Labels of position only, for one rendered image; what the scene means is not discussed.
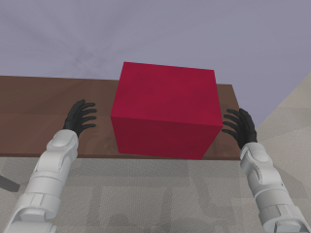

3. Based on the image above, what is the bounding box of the robot left forearm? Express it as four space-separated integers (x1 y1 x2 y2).
1 129 79 233

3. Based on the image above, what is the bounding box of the robot right forearm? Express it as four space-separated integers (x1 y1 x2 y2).
239 142 311 233

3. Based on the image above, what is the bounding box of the robot left upper arm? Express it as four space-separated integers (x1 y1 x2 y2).
6 220 57 233

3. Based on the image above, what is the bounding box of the left robot hand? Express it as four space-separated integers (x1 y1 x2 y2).
62 99 97 138

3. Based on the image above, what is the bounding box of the table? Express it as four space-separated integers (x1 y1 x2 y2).
0 76 241 192

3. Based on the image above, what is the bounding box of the carton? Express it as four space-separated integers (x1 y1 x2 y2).
110 61 224 160

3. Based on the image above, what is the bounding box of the right robot hand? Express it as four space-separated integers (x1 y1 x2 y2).
222 108 258 150

